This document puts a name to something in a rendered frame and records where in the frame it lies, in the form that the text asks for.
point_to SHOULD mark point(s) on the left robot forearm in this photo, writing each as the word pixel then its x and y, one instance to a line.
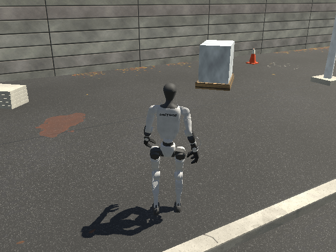
pixel 146 135

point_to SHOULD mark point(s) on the left robot hand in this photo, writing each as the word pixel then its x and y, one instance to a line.
pixel 151 140

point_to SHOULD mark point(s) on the right robot forearm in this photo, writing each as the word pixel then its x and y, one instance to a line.
pixel 192 142

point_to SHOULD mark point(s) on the right robot upper arm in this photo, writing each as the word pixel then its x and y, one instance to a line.
pixel 187 121

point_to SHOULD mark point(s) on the left robot upper arm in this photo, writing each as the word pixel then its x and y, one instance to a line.
pixel 150 118

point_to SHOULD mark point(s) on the right robot hand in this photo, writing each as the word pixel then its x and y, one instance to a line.
pixel 195 155

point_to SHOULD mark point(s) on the humanoid robot torso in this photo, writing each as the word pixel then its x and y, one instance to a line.
pixel 168 124

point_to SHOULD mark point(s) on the right robot thigh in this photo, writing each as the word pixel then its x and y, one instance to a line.
pixel 179 161

